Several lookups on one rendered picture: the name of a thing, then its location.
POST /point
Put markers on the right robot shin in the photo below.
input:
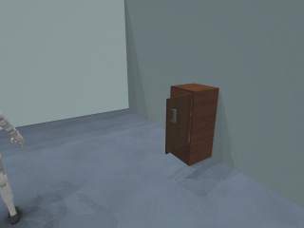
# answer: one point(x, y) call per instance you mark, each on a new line
point(7, 195)

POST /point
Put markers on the right robot hand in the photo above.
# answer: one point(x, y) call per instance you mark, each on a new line
point(20, 139)

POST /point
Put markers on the right robot foot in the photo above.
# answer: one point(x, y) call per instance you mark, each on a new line
point(14, 218)

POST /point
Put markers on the right robot forearm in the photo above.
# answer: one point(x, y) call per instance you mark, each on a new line
point(8, 127)

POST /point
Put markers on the handle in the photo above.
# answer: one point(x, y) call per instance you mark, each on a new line
point(174, 117)

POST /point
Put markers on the cupboard door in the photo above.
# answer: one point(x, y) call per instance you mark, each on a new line
point(177, 134)

